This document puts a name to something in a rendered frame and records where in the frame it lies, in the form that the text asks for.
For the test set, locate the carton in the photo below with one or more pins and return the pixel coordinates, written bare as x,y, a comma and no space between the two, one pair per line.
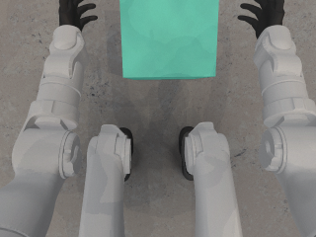
168,39

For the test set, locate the right robot forearm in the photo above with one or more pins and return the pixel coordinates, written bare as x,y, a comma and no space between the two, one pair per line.
283,87

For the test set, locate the robot left upper arm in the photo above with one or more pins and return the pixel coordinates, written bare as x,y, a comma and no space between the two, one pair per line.
43,160

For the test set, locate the robot right upper arm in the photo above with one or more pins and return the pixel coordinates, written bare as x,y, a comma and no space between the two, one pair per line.
289,151

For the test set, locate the robot left hand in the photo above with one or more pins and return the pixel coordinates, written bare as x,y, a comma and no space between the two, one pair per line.
70,13

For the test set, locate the left robot forearm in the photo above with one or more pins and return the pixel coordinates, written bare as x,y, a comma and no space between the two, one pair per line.
61,84

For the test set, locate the left robot shin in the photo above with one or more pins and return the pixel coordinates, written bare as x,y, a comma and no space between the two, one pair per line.
94,140

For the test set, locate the robot right hand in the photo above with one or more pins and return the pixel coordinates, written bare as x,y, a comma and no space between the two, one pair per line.
271,14

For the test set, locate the right robot foot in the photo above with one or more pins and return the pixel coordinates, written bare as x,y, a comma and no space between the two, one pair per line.
182,137

